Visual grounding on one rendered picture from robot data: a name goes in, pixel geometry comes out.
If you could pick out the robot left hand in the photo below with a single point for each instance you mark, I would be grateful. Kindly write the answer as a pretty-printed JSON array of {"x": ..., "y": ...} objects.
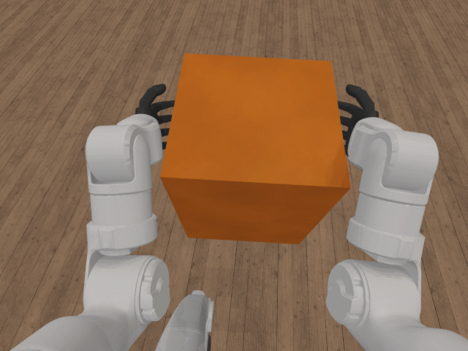
[{"x": 145, "y": 107}]

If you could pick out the robot left thigh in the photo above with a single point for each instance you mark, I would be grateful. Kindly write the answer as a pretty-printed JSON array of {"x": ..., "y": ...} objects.
[{"x": 189, "y": 324}]

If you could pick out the robot left forearm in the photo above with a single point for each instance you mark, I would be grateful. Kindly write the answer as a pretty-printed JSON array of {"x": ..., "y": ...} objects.
[{"x": 119, "y": 159}]

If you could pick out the carton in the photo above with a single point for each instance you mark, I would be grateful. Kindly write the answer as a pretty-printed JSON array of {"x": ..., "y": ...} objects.
[{"x": 255, "y": 150}]

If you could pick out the robot right forearm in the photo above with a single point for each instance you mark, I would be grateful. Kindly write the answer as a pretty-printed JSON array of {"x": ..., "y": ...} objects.
[{"x": 398, "y": 169}]

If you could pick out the left robot upper arm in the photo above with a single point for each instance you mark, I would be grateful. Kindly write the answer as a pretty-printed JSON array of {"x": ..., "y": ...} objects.
[{"x": 123, "y": 295}]

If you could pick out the right robot upper arm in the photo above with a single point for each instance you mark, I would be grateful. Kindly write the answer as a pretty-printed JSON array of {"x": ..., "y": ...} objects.
[{"x": 380, "y": 306}]

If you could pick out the robot right hand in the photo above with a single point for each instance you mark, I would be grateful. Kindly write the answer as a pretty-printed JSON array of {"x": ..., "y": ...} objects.
[{"x": 357, "y": 113}]

